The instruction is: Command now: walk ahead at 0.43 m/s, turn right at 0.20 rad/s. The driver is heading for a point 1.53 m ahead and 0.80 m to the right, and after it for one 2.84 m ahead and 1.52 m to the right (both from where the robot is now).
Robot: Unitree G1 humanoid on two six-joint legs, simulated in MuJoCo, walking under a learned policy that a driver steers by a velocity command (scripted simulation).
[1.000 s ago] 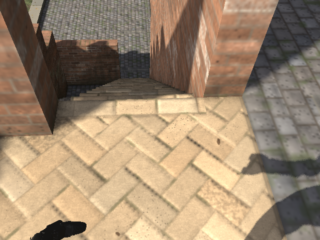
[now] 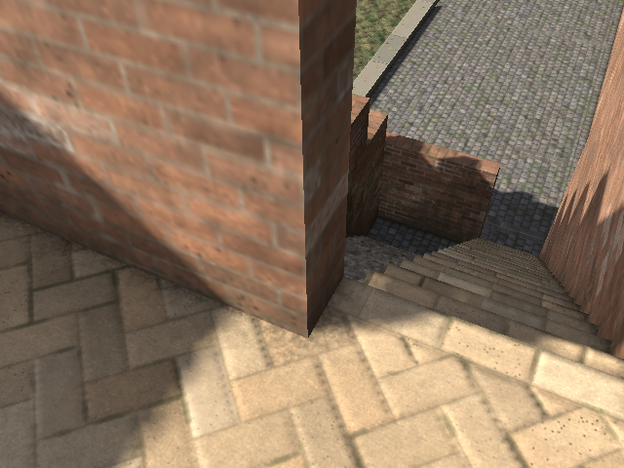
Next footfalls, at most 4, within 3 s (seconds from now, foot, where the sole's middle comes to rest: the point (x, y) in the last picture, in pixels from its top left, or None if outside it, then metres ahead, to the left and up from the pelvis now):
0.06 right None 0.13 -0.10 -0.78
0.54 left None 0.49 -0.01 -0.78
1.04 right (463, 443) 0.58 -0.32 -0.78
1.50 left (452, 350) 0.81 -0.34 -0.78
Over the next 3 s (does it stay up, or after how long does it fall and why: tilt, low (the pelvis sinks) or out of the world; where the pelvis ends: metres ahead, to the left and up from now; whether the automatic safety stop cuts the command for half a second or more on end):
stays up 1.16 -0.54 -0.45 its command is cut before an obstacle after 1.5 s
